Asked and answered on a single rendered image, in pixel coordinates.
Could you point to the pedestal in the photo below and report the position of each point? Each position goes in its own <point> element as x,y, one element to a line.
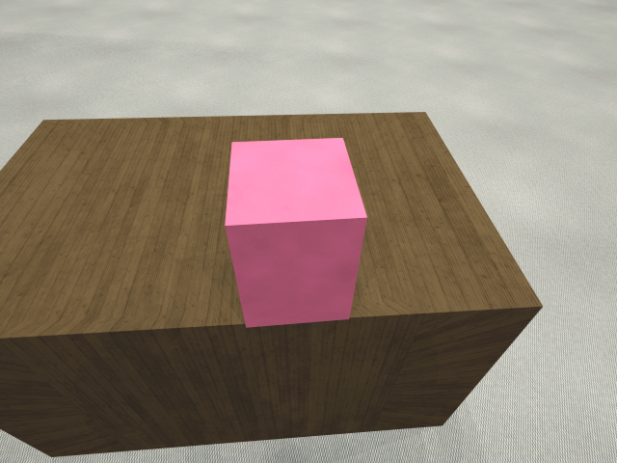
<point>121,325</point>

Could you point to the carton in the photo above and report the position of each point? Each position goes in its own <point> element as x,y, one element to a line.
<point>295,224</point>

